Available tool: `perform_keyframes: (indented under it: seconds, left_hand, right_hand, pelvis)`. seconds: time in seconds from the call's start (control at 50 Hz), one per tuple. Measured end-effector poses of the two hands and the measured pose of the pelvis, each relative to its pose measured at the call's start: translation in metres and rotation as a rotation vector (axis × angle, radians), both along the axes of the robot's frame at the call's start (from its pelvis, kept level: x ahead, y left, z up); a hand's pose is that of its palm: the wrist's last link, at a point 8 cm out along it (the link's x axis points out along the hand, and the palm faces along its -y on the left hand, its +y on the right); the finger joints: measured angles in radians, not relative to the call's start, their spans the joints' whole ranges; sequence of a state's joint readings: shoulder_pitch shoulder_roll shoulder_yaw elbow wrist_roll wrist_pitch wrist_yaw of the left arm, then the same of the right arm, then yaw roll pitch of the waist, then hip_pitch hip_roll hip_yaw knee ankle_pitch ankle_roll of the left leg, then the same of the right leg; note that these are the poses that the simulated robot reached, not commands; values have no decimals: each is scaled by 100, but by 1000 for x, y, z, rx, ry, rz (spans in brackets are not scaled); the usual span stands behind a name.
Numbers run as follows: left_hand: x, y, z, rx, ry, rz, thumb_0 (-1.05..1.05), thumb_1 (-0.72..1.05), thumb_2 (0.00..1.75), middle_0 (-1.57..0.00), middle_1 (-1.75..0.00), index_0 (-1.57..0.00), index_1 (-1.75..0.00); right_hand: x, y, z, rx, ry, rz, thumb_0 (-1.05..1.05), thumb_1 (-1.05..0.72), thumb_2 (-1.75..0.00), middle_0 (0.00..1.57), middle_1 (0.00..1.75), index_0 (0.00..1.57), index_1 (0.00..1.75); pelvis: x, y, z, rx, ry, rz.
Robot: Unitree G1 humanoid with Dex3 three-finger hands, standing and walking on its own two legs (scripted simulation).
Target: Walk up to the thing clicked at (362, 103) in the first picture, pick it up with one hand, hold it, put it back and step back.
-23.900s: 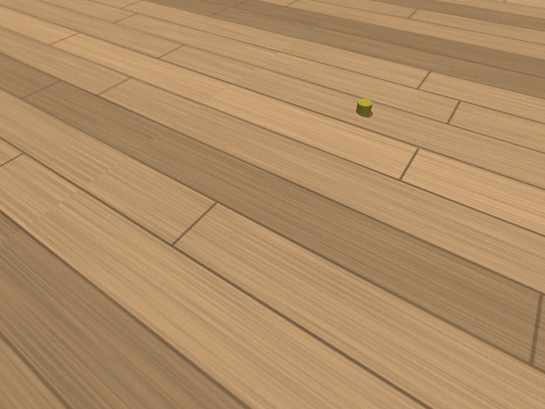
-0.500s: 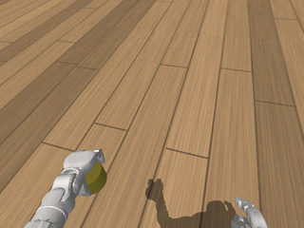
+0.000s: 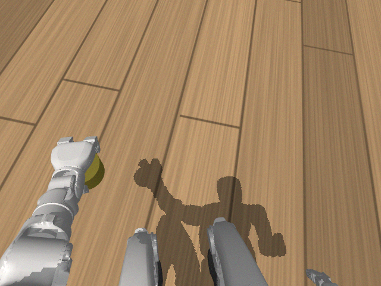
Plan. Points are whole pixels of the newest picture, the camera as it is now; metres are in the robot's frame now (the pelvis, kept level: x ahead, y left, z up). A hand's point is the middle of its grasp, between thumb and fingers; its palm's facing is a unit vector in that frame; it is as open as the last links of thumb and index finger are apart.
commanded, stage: crouch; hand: left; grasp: from above
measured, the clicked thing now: (82, 168) +0.42 +0.24 -0.14
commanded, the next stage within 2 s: lower in 1.36 s
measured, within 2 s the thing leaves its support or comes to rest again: neither
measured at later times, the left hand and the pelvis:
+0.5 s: hand (98, 183) +0.44 +0.25 -0.31, palm faces -0.43 -0.01 -0.90, open 11.6 cm; pelvis -0.02 +0.00 -0.16, yaw -2 degrees
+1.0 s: hand (104, 184) +0.46 +0.25 -0.39, palm faces -0.46 -0.03 -0.89, open 11.6 cm; pelvis -0.03 +0.00 -0.23, yaw -4 degrees
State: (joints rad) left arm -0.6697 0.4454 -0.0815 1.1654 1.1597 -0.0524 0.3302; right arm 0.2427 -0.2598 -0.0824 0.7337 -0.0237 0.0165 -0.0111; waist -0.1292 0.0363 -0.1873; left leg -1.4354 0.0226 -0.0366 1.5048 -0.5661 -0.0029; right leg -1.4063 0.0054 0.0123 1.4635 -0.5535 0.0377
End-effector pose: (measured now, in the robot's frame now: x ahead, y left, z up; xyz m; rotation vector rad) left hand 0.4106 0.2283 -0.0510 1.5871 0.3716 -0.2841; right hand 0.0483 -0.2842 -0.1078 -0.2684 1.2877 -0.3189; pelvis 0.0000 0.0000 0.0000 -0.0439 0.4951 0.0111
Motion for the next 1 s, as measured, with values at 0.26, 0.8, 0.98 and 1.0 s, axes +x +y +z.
perform_keyframes:
  seconds: [0.26, 0.8, 0.98, 1.0]
  left_hand:
    - [15, 14, -118, -26, 70, 28, 0, -22, 76, -34, -93, -44, -89]
    - [45, 24, -257, -48, 57, 42, 0, -24, 77, -37, -91, -47, -86]
    - [51, 24, -282, -56, 60, 30, 0, -24, 76, -37, -91, -47, -87]
    - [51, 24, -285, -56, 59, 30, 0, -24, 76, -37, -91, -47, -87]
  right_hand:
    - [-27, 24, -100, 50, 71, 9, 1, -89, -89, 20, 30, 20, 29]
    - [-25, 5, -199, 36, 134, 123, 0, -90, -90, 20, 30, 20, 29]
    - [-48, 10, -218, 47, 189, 107, 0, -90, -89, 20, 30, 20, 29]
    - [-50, 11, -219, 47, 193, 107, 0, -90, -89, 20, 30, 20, 29]
  pelvis:
    - [-16, 3, -93, -22, 117, -1]
    - [-24, -3, -208, -56, 146, -21]
    - [-27, -2, -231, -65, 129, -30]
    - [-27, -2, -234, -66, 127, -31]
